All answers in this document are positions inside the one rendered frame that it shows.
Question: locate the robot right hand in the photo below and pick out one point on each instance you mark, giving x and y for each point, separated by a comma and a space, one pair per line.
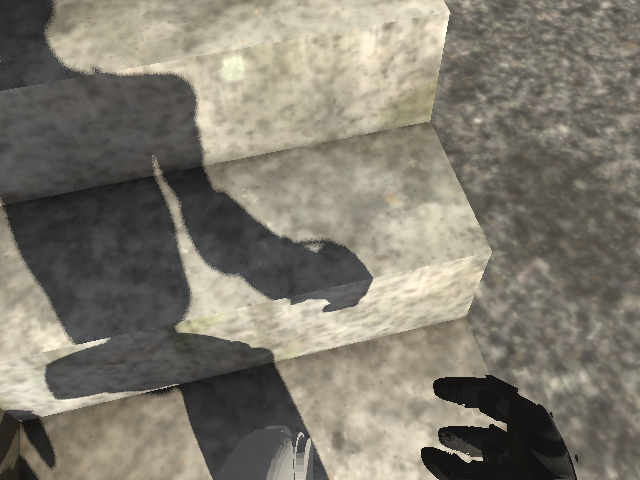
531, 449

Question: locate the robot left thigh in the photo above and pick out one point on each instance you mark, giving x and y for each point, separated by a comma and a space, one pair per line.
270, 454

